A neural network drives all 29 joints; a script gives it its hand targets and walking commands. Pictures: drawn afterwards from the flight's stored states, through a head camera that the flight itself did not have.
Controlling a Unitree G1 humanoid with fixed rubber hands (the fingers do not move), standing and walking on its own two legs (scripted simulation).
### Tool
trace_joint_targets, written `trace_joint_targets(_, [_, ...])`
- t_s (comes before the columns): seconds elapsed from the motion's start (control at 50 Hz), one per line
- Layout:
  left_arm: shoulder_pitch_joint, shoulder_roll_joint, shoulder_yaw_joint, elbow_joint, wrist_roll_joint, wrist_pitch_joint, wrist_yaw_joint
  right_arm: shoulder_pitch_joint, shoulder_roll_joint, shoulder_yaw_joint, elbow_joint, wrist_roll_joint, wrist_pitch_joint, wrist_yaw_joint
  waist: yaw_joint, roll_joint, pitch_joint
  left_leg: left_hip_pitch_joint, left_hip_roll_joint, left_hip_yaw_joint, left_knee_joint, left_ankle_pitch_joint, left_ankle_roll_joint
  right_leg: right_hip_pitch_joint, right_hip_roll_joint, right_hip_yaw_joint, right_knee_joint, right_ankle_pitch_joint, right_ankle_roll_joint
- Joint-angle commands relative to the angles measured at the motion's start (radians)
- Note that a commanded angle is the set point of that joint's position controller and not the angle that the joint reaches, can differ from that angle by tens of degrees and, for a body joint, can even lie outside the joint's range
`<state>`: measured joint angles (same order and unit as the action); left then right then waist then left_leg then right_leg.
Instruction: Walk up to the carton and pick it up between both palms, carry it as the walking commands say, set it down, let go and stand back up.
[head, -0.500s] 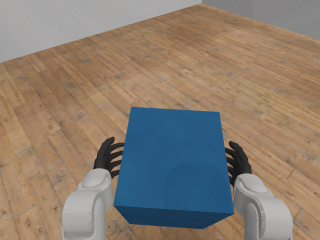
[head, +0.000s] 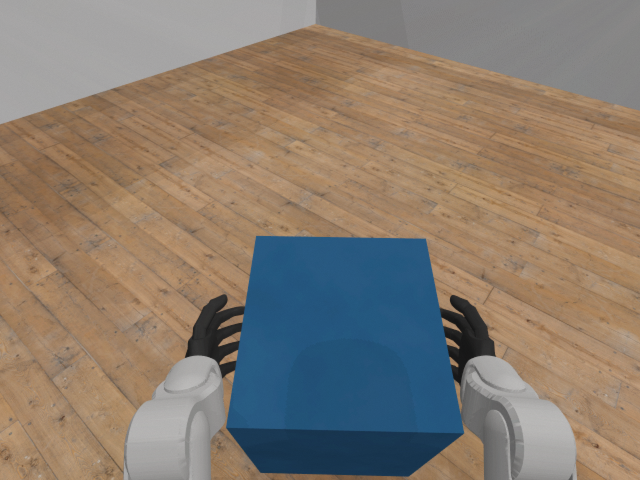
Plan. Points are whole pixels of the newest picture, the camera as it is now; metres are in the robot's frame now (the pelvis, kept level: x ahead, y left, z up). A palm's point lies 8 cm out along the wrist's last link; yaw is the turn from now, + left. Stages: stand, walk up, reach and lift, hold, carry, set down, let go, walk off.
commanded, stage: carry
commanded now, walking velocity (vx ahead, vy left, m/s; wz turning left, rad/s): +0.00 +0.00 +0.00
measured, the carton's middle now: (337, 364) +0.26 +0.01 +0.03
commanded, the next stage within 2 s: none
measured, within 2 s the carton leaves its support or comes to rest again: neither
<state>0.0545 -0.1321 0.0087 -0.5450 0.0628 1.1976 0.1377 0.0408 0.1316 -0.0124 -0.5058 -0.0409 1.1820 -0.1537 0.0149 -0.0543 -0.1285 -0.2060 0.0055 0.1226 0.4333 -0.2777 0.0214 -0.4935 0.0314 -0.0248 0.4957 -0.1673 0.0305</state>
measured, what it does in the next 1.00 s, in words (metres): steps on the spot: right foot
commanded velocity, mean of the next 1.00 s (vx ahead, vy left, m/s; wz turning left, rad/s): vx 0.00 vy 0.00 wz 0.00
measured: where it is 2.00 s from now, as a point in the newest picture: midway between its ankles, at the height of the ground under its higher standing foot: outside the picture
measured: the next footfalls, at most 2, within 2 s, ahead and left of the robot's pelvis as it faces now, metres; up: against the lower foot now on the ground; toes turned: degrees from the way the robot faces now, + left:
right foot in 0.26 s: -0.03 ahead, -0.11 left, +0.00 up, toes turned +3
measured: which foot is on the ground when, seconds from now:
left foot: down 0.00-1.00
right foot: up 0.00-0.24, down 0.26-1.00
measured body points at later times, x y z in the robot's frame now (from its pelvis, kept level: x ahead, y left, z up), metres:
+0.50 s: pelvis -0.08 -0.05 -0.01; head -0.10 -0.05 +0.44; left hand +0.17 +0.07 +0.08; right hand +0.14 -0.22 +0.08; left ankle -0.03 +0.09 -0.74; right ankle -0.05 -0.15 -0.74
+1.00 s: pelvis -0.09 -0.03 +0.00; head -0.11 -0.02 +0.44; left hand +0.18 +0.10 +0.07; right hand +0.16 -0.20 +0.07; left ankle -0.03 +0.10 -0.74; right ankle -0.05 -0.15 -0.74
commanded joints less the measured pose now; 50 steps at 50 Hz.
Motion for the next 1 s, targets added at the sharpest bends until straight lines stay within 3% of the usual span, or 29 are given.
trace_joint_targets(0.0, [-0.464,-0.774,-0.637,-0.101,-0.286,0.0,-0.122,-0.353,0.75,0.56,-0.122,0.243,-0.005,0.143,0.002,0.236,0.03,-0.155,0.449,-0.278,-0.312,-0.229,0.107,-0.087,-0.031,0.012,0.507,-0.23,0.03])
trace_joint_targets(0.02, [-0.473,-0.778,-0.633,-0.086,-0.29,0.002,-0.123,-0.386,0.743,0.555,-0.131,0.24,-0.003,0.143,0.007,0.185,0.037,-0.202,0.364,-0.172,-0.271,-0.132,0.091,-0.047,-0.033,0.024,0.593,-0.197,0.016])
trace_joint_targets(0.06, [-0.465,-0.776,-0.642,-0.087,-0.298,0.004,-0.116,-0.377,0.738,0.54,-0.133,0.236,0.005,0.134,-0.001,0.179,0.003,-0.112,0.271,-0.084,-0.185,0.016,0.068,-0.077,-0.031,0.025,0.607,-0.168,-0.001])
trace_joint_targets(0.1, [-0.439,-0.753,-0.638,-0.078,-0.292,0.016,-0.104,-0.343,0.721,0.523,-0.112,0.226,0.014,0.125,-0.007,0.2,-0.016,-0.041,0.251,-0.086,-0.116,0.105,0.064,-0.068,-0.033,-0.015,0.449,-0.191,0.01])
trace_joint_targets(0.16, [-0.405,-0.727,-0.608,-0.055,-0.271,0.029,-0.092,-0.332,0.706,0.522,-0.098,0.231,0.023,0.118,-0.028,0.244,-0.06,-0.014,0.283,-0.154,-0.063,0.213,0.107,0.012,-0.034,-0.074,0.228,-0.256,0.003])
trace_joint_targets(0.2, [-0.379,-0.729,-0.589,-0.037,-0.263,0.03,-0.091,-0.345,0.709,0.53,-0.09,0.241,0.024,0.119,-0.02,0.235,-0.095,-0.018,0.269,-0.143,0.01,0.283,0.099,0.121,-0.018,-0.102,0.016,-0.183,-0.013])
trace_joint_targets(0.22, [-0.372,-0.732,-0.581,-0.033,-0.26,0.027,-0.093,-0.344,0.712,0.534,-0.085,0.246,0.023,0.12,-0.018,0.209,-0.125,-0.041,0.246,-0.115,0.056,0.3,0.066,0.221,-0.03,-0.099,-0.111,-0.077,-0.021])
trace_joint_targets(0.24, [-0.372,-0.737,-0.575,-0.03,-0.257,0.023,-0.097,-0.348,0.72,0.543,-0.084,0.25,0.018,0.122,-0.025,0.166,-0.145,-0.068,0.212,-0.088,0.118,0.296,0.025,0.294,-0.079,-0.059,-0.154,-0.035,-0.028])
trace_joint_targets(0.26, [-0.368,-0.737,-0.567,-0.026,-0.256,0.018,-0.101,-0.356,0.725,0.552,-0.083,0.251,0.015,0.122,-0.031,0.085,-0.174,-0.148,0.189,-0.092,0.171,0.148,-0.012,0.374,-0.181,0.057,-0.127,0.148,-0.04])
trace_joint_targets(0.28, [-0.356,-0.755,-0.552,0.005,-0.249,0.004,-0.103,-0.414,0.739,0.599,-0.131,0.269,0.015,0.129,-0.025,-0.133,-0.161,-0.225,0.129,-0.043,0.187,-0.033,-0.063,0.363,-0.293,0.201,-0.087,0.361,-0.106])
trace_joint_targets(0.3, [-0.387,-0.783,-0.555,-0.017,-0.26,-0.008,-0.105,-0.466,0.771,0.623,-0.148,0.291,0.013,0.135,-0.025,-0.156,-0.153,-0.19,0.129,-0.034,0.185,-0.098,-0.078,0.307,-0.303,0.192,-0.105,0.336,-0.128])
trace_joint_targets(0.34, [-0.413,-0.816,-0.562,-0.061,-0.269,-0.023,-0.11,-0.484,0.83,0.645,-0.152,0.318,0.005,0.145,-0.029,-0.069,-0.129,-0.15,0.108,-0.038,0.15,-0.045,-0.071,0.232,-0.253,0.151,-0.128,0.098,-0.115])
trace_joint_targets(0.38, [-0.387,-0.803,-0.558,-0.067,-0.26,-0.027,-0.109,-0.453,0.829,0.642,-0.142,0.316,0.002,0.148,-0.025,-0.033,-0.135,-0.097,0.112,-0.057,0.101,0.039,-0.055,0.183,-0.199,0.114,-0.147,-0.122,-0.091])
trace_joint_targets(0.42, [-0.376,-0.787,-0.558,-0.066,-0.253,-0.024,-0.108,-0.437,0.815,0.632,-0.128,0.308,0.004,0.149,-0.025,-0.002,-0.129,-0.07,0.118,-0.079,0.073,0.041,-0.043,0.145,-0.18,0.114,-0.175,-0.215,-0.082])
trace_joint_targets(0.64, [-0.423,-0.744,-0.574,-0.037,-0.268,0.002,-0.115,-0.402,0.759,0.569,-0.062,0.251,0.014,0.132,-0.028,0.027,-0.083,-0.074,0.128,-0.09,0.014,0.0,-0.039,0.1,-0.16,0.117,-0.175,-0.243,-0.075])
trace_joint_targets(0.7, [-0.433,-0.726,-0.548,0.014,-0.253,-0.009,-0.117,-0.412,0.738,0.536,-0.011,0.233,0.001,0.133,-0.026,0.043,-0.083,-0.089,0.136,-0.102,-0.006,-0.016,-0.036,0.109,-0.149,0.101,-0.149,-0.215,-0.072])
trace_joint_targets(0.98, [-0.46,-0.756,-0.531,0.059,-0.238,-0.087,-0.121,-0.448,0.753,0.519,0.025,0.23,-0.079,0.151,-0.018,0.073,-0.148,-0.086,0.15,-0.116,-0.027,0.022,-0.016,0.176,-0.135,0.06,-0.079,-0.057,-0.073])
